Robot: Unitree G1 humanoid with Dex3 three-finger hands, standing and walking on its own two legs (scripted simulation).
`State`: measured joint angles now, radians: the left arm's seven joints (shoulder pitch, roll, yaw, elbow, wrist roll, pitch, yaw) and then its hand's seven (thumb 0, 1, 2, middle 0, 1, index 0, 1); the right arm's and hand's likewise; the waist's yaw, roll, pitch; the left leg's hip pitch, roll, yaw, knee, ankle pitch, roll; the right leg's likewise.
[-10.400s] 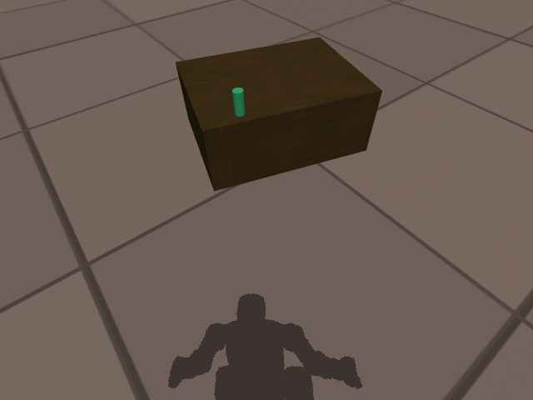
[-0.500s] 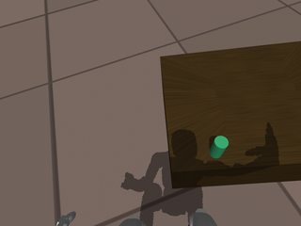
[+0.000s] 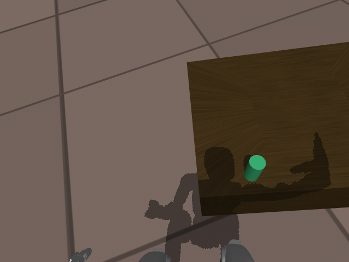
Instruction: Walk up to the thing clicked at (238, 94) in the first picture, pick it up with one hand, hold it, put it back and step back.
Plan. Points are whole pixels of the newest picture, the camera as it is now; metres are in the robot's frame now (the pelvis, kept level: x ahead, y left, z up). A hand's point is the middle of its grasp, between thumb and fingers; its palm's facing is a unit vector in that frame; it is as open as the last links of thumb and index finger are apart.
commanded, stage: approach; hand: right
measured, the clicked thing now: (254, 168) +0.43 -0.19 -0.27
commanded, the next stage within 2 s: close in in 0.54 s
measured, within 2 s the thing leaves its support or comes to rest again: neither
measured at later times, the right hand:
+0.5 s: hand (308, 165) +0.40 -0.32 -0.16, palm faces +0.05 +1.00 +0.02, open 17.6 cm
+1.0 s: hand (266, 174) +0.41 -0.23 -0.28, palm faces +0.05 +1.00 -0.02, open 17.5 cm
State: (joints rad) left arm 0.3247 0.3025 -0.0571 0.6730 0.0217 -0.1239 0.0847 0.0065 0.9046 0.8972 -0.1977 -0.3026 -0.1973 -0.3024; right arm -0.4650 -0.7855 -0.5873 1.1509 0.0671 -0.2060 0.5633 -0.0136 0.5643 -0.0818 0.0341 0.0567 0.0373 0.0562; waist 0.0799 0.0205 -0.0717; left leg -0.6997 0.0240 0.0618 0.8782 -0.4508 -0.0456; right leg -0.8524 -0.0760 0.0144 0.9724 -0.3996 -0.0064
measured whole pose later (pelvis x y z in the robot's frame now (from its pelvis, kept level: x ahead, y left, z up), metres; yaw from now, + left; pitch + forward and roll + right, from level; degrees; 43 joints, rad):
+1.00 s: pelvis -0.10 +0.02 -0.31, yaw +7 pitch +32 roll +6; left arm 0.17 0.27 -0.06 0.68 0.07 -0.06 -0.02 0.01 0.91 0.89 -0.20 -0.30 -0.20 -0.30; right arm -0.78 -0.62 -0.58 0.97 0.14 -0.40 0.41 -0.02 0.52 -0.04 0.05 0.04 0.04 0.04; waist 0.11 0.00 -0.14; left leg -1.97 -0.03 0.06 2.10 -0.70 -0.02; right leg -2.12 -0.10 0.14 2.10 -0.56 0.02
